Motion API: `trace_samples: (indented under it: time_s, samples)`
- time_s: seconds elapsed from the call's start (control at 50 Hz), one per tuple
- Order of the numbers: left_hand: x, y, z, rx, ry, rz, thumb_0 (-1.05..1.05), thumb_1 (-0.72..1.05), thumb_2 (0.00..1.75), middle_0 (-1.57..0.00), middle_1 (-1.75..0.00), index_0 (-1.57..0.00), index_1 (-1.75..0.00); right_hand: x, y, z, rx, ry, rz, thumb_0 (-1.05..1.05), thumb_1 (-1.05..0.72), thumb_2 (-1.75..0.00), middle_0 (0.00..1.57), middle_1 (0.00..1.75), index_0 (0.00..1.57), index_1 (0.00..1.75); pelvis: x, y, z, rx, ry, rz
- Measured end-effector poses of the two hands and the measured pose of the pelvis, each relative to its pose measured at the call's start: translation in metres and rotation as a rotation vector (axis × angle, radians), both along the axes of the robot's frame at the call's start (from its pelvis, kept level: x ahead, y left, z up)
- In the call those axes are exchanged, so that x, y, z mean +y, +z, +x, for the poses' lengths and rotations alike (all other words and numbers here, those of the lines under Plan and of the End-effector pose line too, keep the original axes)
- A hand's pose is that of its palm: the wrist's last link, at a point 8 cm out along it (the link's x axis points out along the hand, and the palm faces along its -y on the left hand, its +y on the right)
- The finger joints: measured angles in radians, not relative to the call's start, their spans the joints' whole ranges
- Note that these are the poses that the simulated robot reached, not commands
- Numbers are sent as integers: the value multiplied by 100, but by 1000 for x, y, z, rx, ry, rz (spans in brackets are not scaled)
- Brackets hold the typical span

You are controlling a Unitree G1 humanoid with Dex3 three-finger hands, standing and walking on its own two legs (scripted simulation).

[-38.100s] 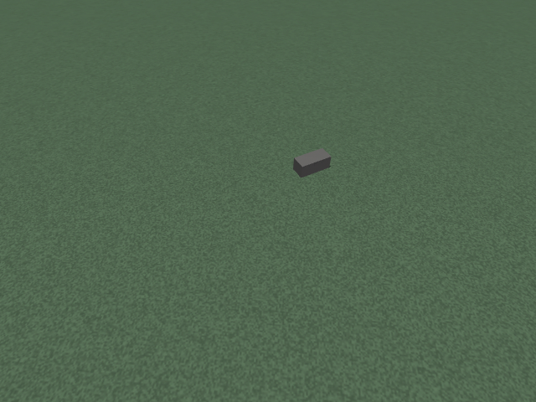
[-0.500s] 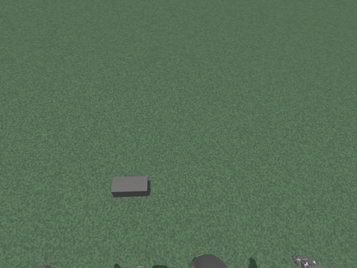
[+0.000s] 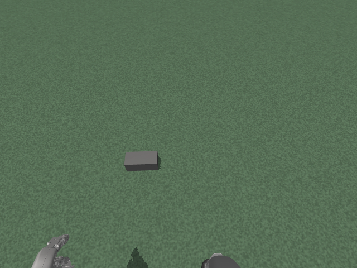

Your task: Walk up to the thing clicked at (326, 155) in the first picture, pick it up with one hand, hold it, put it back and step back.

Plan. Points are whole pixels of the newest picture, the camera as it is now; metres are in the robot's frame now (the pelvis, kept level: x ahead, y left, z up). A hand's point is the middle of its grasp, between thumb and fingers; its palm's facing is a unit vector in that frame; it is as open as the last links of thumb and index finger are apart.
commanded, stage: step back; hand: left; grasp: from above
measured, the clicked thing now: (142, 161) +0.75 +0.21 -0.71
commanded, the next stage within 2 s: stand in 1.80 s
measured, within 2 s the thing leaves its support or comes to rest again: neither
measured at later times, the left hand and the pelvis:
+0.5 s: hand out of the picture -0.11 +0.25 -0.14, palm faces -0.08 -0.91 -0.40, open 7.4 cm; pelvis -0.19 -0.01 +0.00, yaw -5 degrees
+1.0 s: hand out of the picture -0.25 +0.26 -0.14, palm faces -0.03 -0.93 -0.37, open 7.4 cm; pelvis -0.32 -0.01 +0.01, yaw -2 degrees
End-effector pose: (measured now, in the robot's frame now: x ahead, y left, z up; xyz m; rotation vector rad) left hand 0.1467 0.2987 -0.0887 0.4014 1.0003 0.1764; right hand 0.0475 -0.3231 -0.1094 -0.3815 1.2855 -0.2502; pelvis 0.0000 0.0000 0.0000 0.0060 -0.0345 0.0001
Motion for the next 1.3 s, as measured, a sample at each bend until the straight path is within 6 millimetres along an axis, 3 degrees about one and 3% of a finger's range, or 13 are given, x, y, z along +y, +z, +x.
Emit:
trace_samples:
  time_s: [0.06, 0.18, 0.3, 0.4, 0.5, 0.56, 0.72, 0.84, 1.08, 1.16, 1.3]
  samples:
    - [9, -11, -18, 7, 6, -19, 1, 90, 90, -20, -30, -20, -30, 11, 4, -24, -3, 4, -6, 1, -90, -90, 20, 30, 21, 30, 8, -3, -24, -21, -5, 23]
    - [17, -10, -71, 66, 40, -39, 1, 91, 90, -20, -30, -20, -30, 21, 25, -55, -40, 11, -14, 1, -90, -90, 20, 30, 21, 30, 10, 12, -60, -10, -14, -31]
    - [19, -16, -137, 139, 36, -19, 1, 91, 90, -20, -30, -20, -30, 15, 30, -66, -141, 32, -24, 1, -90, -90, 20, 30, 21, 30, 5, 9, -104, -1, -57, -35]
    - [9, -22, -194, 184, 21, 9, 1, 91, 90, -20, -30, -20, -30, -1, 16, -86, -209, 38, -6, 0, -90, -90, 20, 30, 21, 30, -7, -3, -148, -4, -94, -27]
    - [-5, -10, -257, 212, 43, 3, 1, 91, 90, -20, -30, -20, -30, -7, 12, -127, -189, 7, 21, 0, -90, -90, 20, 30, 21, 30, -14, 4, -186, -17, -86, -4]
    - [-4, -2, -281, 210, 60, 16, 1, 90, 90, -20, -30, -20, -30, -8, 12, -156, -166, 9, 28, 0, -90, -90, 20, 30, 21, 30, -12, 9, -205, -8, -70, 19]
    - [18, -8, -309, 81, 69, 21, 1, 90, 90, -20, -30, -20, -30, 5, 0, -238, -48, 51, 1, 1, -90, -90, 20, 30, 21, 30, 0, -3, -264, -7, 18, 18]
    - [21, -11, -348, 117, 84, -22, 1, 91, 90, -20, -30, -20, -30, 23, 12, -283, -52, 42, 25, 1, -90, -90, 20, 30, 21, 30, 4, 8, -294, -23, 4, 4]
    - [1, -11, -419, 176, 92, -46, 1, 91, 90, -20, -30, -20, -30, 10, 17, -302, -136, 23, 47, 1, -90, -90, 20, 30, 21, 30, -6, 13, -324, -26, -30, -27]
    - [6, -14, -421, 169, 103, -58, 1, 90, 90, -20, -30, -20, -30, 10, 17, -309, -126, 31, 33, 1, -90, -90, 20, 30, 21, 30, 1, 11, -326, -19, -12, -20]
    - [11, -18, -405, 173, 93, -69, 1, 91, 90, -20, -30, -20, -30, 21, 17, -321, -92, 8, 40, 1, -90, -90, 20, 30, 21, 30, 2, 13, -322, -16, -26, -4]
